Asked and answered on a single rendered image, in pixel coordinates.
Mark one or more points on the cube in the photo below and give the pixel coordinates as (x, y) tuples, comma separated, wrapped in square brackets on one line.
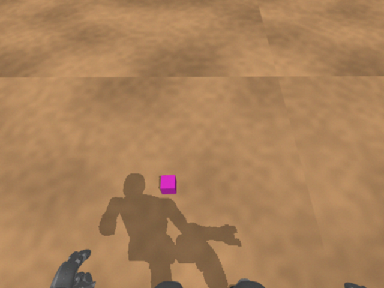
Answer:
[(168, 184)]

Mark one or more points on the left robot hand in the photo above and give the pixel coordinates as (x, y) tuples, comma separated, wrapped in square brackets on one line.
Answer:
[(67, 275)]

